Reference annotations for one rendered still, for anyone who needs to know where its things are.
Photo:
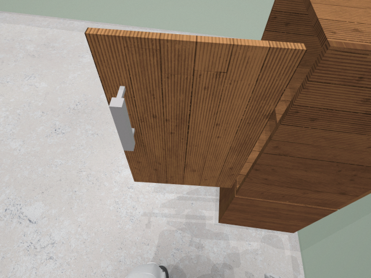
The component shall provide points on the cupboard door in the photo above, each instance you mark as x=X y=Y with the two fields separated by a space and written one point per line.
x=198 y=104

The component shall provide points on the handle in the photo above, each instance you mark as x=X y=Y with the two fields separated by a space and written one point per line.
x=121 y=119

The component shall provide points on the robot left thigh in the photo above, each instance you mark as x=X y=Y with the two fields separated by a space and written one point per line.
x=146 y=271

